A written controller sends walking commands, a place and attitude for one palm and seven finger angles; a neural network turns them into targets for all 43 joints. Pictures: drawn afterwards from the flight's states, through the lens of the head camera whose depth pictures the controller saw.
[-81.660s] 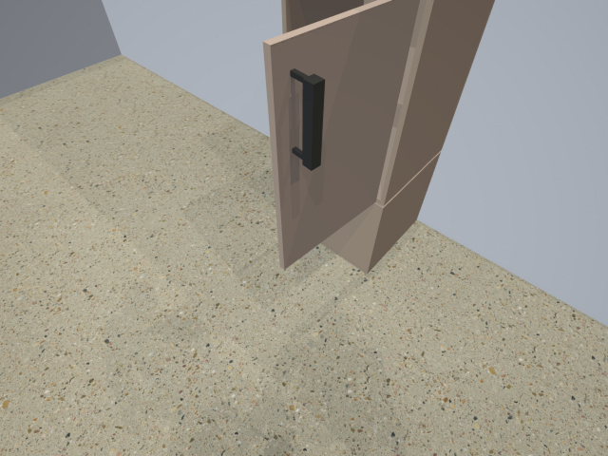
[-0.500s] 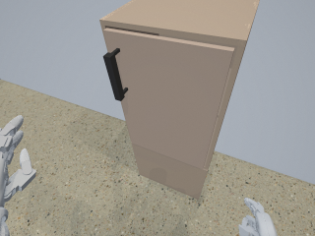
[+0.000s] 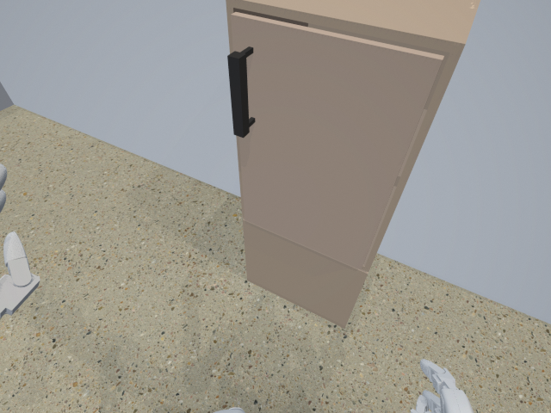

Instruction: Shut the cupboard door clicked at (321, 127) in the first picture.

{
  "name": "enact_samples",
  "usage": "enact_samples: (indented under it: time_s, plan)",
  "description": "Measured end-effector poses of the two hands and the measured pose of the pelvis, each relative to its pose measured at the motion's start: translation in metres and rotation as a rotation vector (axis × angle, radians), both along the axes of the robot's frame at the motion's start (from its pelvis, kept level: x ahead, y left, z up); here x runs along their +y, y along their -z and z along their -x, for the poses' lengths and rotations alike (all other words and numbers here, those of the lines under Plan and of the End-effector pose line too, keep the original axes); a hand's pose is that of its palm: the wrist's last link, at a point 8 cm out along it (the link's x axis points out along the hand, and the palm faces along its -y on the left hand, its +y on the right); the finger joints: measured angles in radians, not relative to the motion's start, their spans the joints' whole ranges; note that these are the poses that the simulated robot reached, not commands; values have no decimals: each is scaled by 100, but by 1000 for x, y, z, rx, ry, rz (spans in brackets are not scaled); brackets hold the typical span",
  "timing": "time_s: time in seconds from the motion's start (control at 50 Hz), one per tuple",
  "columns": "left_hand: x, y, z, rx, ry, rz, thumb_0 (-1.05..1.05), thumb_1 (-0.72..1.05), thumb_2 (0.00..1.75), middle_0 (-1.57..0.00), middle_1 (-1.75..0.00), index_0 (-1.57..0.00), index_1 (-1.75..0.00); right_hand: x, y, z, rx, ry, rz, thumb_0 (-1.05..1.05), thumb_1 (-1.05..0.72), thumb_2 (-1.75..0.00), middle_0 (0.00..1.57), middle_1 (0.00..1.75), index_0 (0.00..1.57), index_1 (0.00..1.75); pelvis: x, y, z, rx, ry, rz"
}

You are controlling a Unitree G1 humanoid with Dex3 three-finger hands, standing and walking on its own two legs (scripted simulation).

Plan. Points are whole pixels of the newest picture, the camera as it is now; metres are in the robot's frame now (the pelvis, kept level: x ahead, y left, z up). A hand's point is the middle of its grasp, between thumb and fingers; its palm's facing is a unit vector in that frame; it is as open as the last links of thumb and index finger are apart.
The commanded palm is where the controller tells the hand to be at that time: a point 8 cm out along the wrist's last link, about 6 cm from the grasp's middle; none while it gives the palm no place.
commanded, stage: step back with the hand held close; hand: left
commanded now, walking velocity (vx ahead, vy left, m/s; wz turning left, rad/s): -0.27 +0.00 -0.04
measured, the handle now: (244, 93) +0.69 +0.11 +0.13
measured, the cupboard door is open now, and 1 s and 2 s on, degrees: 0 0 0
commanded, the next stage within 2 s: stop stepping back and stand still in 0.34 s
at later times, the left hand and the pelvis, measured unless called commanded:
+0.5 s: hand out of the picture +0.10 +0.27 +0.21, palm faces +0.39 -0.84 -0.37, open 7.4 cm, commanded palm +0.04 +0.31 +0.20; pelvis -0.12 +0.02 +0.01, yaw -5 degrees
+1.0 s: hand out of the picture +0.00 +0.25 +0.19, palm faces +0.22 -0.84 -0.49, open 7.4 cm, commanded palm -0.05 +0.31 +0.20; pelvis -0.23 +0.04 +0.01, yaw -9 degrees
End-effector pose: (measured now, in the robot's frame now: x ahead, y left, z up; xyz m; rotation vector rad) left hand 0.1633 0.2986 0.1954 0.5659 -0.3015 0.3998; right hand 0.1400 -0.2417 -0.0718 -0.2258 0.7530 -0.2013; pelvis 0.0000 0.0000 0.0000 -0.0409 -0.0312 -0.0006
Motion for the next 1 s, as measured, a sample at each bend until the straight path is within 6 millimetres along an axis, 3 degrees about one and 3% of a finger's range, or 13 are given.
enact_samples:
  time_s: [0.14, 0.26, 0.36, 0.5, 0.58, 0.64, 0.72, 0.8, 0.86, 1.0]
  plan:
    - [1, -10, 45, -72, -13, -6, 1, 89, 90, -21, -30, -21, -30, 9, 4, 22, 21, -49, -7, 1, -90, -90, 20, 30, 20, 30, 3, 0, 26, 4, -1, -14]
    - [19, -1, 52, -117, 22, 29, 1, 88, 90, -21, -30, -21, -30, 17, -3, 45, -8, -28, 44, 1, -90, -90, 20, 30, 20, 30, 19, 5, 54, 2, -7, 9]
    - [32, -9, 68, -112, 41, 5, 1, 88, 90, -21, -30, -21, -30, 29, -12, 71, -39, -4, 20, 1, -90, -90, 20, 30, 20, 30, 24, -1, 78, 20, 16, 49]
    - [14, -20, 105, -126, 129, 38, 1, 89, 90, -20, -30, -21, -30, 39, -21, 108, -76, -20, -11, 1, -90, -90, 20, 30, 20, 30, 24, -7, 121, 90, 83, 36]
    - [-1, -15, 123, -88, 190, 9, 1, 89, 90, -20, -30, -21, -30, 36, -11, 141, -65, -15, -23, 1, -90, -90, 20, 30, 20, 30, 25, -2, 157, 80, 125, -2]
    - [1, -19, 136, -63, 209, 0, 1, 88, 90, -21, -30, -21, -30, 32, -9, 177, -6, 51, -23, 1, -90, -90, 20, 30, 20, 30, 28, -7, 160, 59, 145, -21]
    - [17, -18, 140, -97, 180, 7, 1, 88, 90, -21, -30, -21, -30, 22, -4, 216, 14, 146, 18, 1, -90, -90, 20, 30, 20, 30, 36, -3, 160, 45, 143, -26]
    - [29, -7, 134, -66, 137, 80, 1, 88, 90, -21, -30, -21, -30, 20, -5, 248, 16, 199, 31, 1, -90, -90, 20, 30, 20, 30, 45, -6, 183, 5, 157, -29]
    - [22, -4, 140, -5, 160, 87, 1, 89, 90, -20, -30, -21, -30, 24, -11, 271, 8, 215, 16, 1, -91, -90, 20, 30, 20, 30, 44, -13, 200, -4, 161, -24]
    - [-6, -14, 197, 45, 252, -27, 1, 89, 90, -21, -30, -21, -30, 25, -6, 304, 36, 193, -15, 1, -90, -90, 20, 30, 20, 30, 37, -14, 234, 6, 158, -38]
